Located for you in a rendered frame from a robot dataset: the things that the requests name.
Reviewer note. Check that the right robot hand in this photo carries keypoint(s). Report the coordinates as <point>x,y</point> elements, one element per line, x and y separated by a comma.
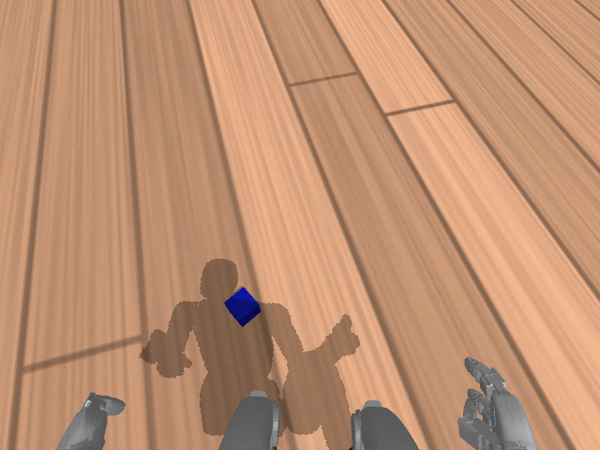
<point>505,425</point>

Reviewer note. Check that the cube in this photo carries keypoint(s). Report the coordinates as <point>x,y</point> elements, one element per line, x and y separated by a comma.
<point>243,306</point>

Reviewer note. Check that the left robot hand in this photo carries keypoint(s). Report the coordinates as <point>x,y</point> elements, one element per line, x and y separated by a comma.
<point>88,426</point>

